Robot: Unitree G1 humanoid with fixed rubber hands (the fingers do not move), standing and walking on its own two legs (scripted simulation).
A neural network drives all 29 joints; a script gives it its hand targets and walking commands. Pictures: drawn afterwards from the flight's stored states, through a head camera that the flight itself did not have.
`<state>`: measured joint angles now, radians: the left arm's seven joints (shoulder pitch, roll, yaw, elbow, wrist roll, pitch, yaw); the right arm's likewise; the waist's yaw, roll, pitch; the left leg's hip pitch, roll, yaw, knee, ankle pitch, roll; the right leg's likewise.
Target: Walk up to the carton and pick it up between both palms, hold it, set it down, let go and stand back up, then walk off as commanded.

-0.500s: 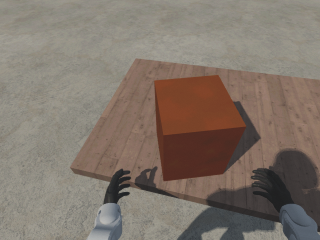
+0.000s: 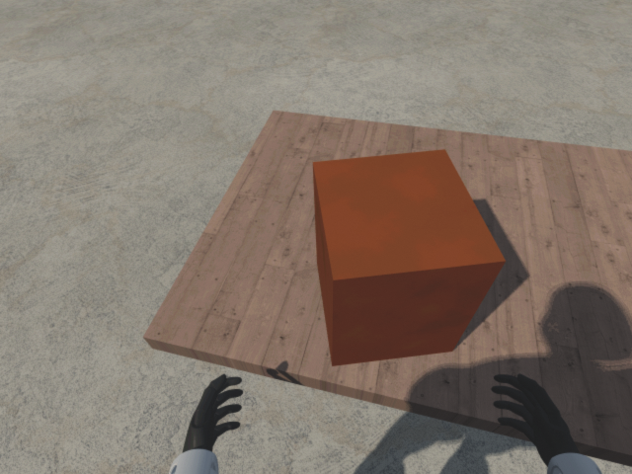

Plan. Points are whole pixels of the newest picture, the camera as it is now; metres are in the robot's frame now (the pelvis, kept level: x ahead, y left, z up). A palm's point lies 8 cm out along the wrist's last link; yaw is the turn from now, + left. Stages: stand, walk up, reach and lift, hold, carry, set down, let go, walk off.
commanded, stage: set down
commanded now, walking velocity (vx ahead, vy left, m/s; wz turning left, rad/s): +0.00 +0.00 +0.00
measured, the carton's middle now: (386, 262) +0.44 -0.04 -0.01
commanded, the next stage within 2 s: let go in 0.12 s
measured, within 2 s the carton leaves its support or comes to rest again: neither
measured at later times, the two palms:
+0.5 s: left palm (182, 464) +0.15 +0.22 -0.07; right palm (542, 451) +0.21 -0.22 -0.06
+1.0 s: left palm out of the picture +0.05 +0.30 -0.12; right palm out of the picture +0.15 -0.25 -0.07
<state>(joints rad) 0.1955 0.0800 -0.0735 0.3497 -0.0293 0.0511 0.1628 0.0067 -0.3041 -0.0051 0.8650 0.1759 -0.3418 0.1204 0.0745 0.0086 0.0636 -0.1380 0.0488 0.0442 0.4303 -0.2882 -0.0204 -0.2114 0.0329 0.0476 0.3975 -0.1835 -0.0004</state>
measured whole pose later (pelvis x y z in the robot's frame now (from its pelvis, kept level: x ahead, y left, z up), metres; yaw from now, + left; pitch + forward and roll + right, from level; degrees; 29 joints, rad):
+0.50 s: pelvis +0.01 +0.00 +0.00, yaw +2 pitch -4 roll -1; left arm 0.25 0.13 0.01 0.40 0.05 0.11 0.07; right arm 0.09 -0.23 0.00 0.80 0.08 -0.29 0.03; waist 0.05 -0.01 0.09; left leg -0.03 0.06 0.02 0.40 -0.30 -0.03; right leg -0.08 0.04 0.02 0.34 -0.19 0.00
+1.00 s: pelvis +0.00 +0.02 -0.01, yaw +4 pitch -4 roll -1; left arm 0.30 0.30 0.06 0.83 0.03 -0.01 -0.01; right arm 0.27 -0.30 -0.05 0.69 -0.02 -0.04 0.00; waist 0.03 -0.01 -0.04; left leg -0.11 0.02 -0.01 0.53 -0.35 0.01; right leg -0.14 -0.01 -0.01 0.46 -0.25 0.03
